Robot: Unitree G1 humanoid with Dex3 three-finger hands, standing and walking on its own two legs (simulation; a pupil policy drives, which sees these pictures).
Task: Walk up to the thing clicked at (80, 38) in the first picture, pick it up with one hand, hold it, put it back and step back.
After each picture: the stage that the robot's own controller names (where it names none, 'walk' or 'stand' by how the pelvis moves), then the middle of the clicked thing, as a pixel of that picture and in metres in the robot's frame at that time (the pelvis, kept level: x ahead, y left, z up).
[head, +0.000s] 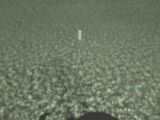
stand; (79, 35) +2.15 +0.28 -0.66
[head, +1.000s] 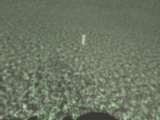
walk; (83, 39) +2.01 +0.11 -0.64
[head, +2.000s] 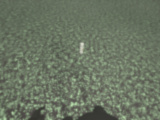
walk; (81, 48) +1.39 +0.09 -0.65
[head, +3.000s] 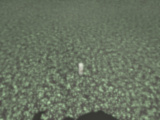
walk; (80, 69) +0.88 +0.10 -0.64
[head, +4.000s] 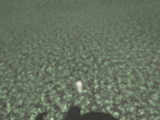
walk; (79, 87) +0.55 +0.17 -0.64
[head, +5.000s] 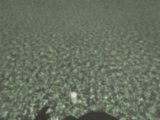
stand; (74, 98) +0.39 +0.16 -0.64
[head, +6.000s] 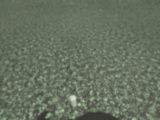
stand; (73, 101) +0.37 +0.17 -0.65
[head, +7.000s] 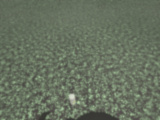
stand; (72, 99) +0.37 +0.19 -0.65
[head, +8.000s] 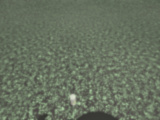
stand; (73, 100) +0.38 +0.18 -0.66
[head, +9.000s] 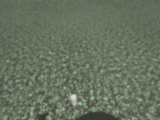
stand; (73, 100) +0.38 +0.17 -0.66
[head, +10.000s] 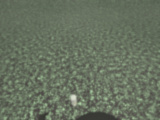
go down; (73, 100) +0.37 +0.17 -0.66
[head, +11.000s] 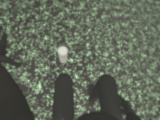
go down; (63, 56) +0.49 +0.17 -0.26
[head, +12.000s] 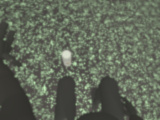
approach; (67, 59) +0.48 +0.15 -0.27
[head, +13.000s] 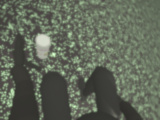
close in; (42, 49) +0.49 +0.20 -0.17
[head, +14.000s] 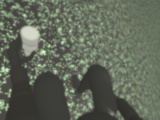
close; (30, 45) +0.49 +0.22 -0.17
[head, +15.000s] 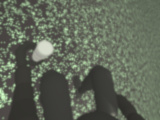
lift; (41, 53) +0.43 +0.20 -0.18
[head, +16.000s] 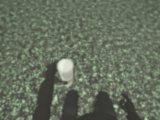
lift; (66, 75) +0.32 +0.15 +0.02
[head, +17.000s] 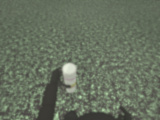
hold; (70, 80) +0.30 +0.13 +0.04
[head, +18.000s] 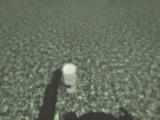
hold; (70, 80) +0.30 +0.13 +0.03
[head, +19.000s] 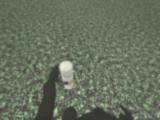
crouch; (67, 77) +0.32 +0.15 +0.01
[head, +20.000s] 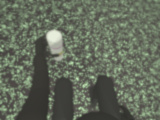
crouch; (56, 48) +0.49 +0.16 -0.03
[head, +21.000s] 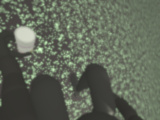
lower; (25, 45) +0.48 +0.22 -0.17
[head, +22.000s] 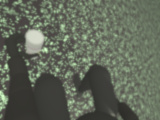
lower; (33, 47) +0.47 +0.21 -0.18
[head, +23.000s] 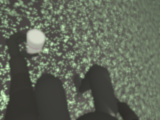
lower; (34, 47) +0.47 +0.21 -0.17
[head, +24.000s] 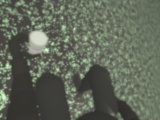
lower; (36, 47) +0.47 +0.20 -0.17
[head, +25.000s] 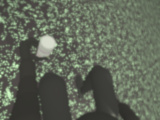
draw back; (44, 51) +0.45 +0.18 -0.17
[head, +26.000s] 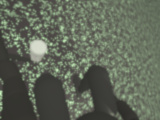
rise; (37, 53) +0.45 +0.19 -0.18
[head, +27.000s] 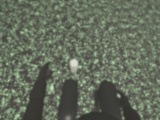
walk; (74, 66) +0.45 +0.12 -0.32
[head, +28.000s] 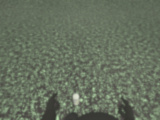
stand; (76, 99) +0.37 +0.12 -0.59
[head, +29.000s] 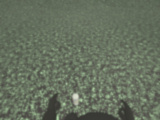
stand; (75, 99) +0.38 +0.13 -0.60
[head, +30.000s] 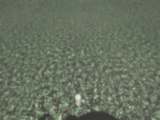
stand; (78, 100) +0.38 +0.11 -0.64
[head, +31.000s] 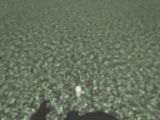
walk; (78, 91) +0.41 +0.09 -0.63
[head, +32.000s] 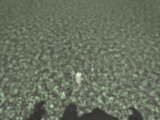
walk; (78, 78) +0.56 +0.11 -0.63
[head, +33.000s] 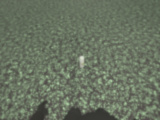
walk; (81, 62) +0.88 +0.14 -0.62
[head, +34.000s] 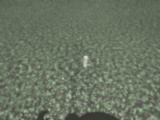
stand; (85, 61) +1.08 +0.08 -0.63
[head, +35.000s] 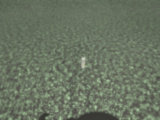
stand; (83, 63) +1.08 +0.11 -0.66
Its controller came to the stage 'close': yes
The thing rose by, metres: 0.69
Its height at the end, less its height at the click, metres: +0.00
